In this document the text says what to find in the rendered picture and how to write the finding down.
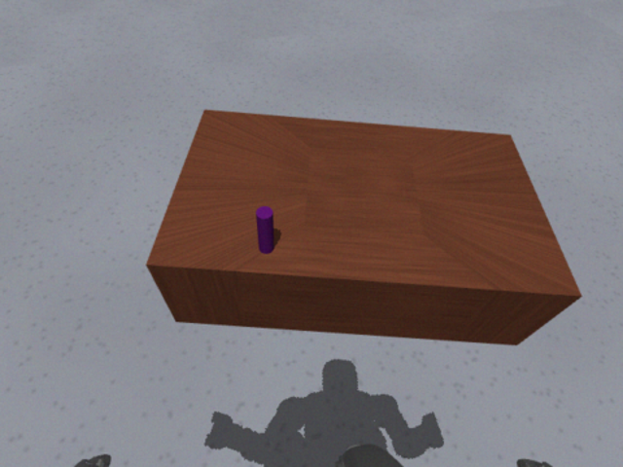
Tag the can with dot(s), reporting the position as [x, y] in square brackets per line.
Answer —
[265, 227]

